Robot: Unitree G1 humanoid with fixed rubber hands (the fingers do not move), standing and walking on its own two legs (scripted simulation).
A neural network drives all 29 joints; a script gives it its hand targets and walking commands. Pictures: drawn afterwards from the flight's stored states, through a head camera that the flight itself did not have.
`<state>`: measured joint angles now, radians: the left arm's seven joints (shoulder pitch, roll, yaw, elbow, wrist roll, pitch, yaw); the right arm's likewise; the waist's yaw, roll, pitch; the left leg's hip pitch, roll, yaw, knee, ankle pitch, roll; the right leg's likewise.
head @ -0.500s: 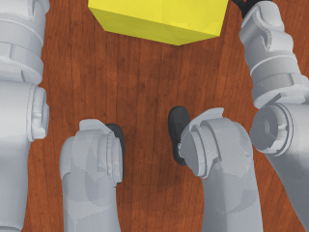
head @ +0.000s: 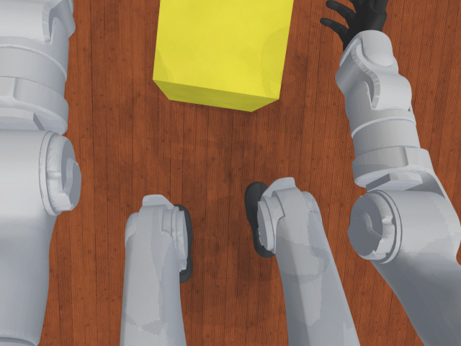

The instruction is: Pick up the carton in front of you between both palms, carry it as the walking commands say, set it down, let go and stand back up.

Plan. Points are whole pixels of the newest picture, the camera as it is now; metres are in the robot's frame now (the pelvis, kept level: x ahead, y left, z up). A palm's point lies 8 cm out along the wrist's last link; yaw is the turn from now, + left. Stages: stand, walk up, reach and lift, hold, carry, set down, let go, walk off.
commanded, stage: set down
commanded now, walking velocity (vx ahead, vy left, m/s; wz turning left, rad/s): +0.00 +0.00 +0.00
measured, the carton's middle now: (219, 50) +0.57 -0.03 -0.34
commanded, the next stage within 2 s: let go in 0.54 s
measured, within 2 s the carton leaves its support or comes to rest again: neither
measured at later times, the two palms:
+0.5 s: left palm out of the picture +0.60 +0.19 +0.04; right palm out of the picture +0.51 -0.20 +0.04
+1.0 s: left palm out of the picture +0.46 +0.20 +0.14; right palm out of the picture +0.41 -0.23 +0.15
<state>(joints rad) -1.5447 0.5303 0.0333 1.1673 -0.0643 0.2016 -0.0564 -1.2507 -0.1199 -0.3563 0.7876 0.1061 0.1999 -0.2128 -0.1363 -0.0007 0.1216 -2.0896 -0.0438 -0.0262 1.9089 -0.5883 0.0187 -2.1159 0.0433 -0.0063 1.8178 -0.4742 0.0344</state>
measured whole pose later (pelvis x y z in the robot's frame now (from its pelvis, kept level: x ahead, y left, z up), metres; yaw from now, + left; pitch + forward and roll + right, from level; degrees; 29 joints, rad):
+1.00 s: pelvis +0.07 -0.01 +0.25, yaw +4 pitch +33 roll +1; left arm -0.58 0.19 0.23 0.65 0.11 0.14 0.04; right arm -0.42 -0.16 -0.19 0.54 -0.05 0.12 0.09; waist -0.10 -0.02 -0.05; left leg -1.10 -0.06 -0.07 0.83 -0.31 -0.01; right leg -1.14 0.02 0.02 0.82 -0.26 -0.01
